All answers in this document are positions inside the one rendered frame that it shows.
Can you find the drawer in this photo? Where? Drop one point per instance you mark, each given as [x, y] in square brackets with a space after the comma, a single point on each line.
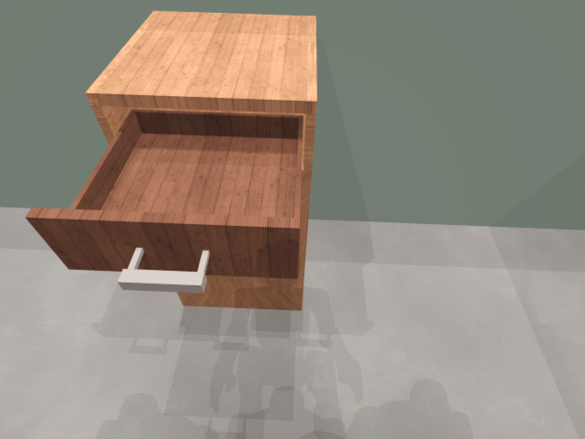
[179, 183]

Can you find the handle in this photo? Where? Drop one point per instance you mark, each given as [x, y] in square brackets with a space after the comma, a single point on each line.
[163, 281]

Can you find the cabinet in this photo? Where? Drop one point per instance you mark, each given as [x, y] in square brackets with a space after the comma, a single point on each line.
[221, 62]

